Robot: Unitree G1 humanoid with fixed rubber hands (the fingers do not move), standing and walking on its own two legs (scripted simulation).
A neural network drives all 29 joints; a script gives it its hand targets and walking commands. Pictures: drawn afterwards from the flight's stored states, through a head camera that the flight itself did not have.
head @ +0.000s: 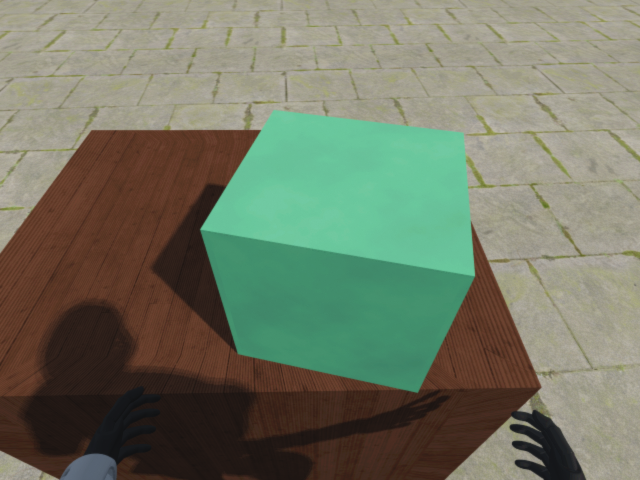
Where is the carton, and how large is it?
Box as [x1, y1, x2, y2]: [200, 110, 474, 392]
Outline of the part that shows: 273,110 200,229 237,352 244,355 417,392 474,277 463,133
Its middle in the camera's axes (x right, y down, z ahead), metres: +0.04 +0.02 +0.61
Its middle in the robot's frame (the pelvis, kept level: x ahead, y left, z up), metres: +0.46 +0.01 +0.02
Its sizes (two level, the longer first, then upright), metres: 0.299 0.281 0.297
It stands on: a pedestal, 0.65 m high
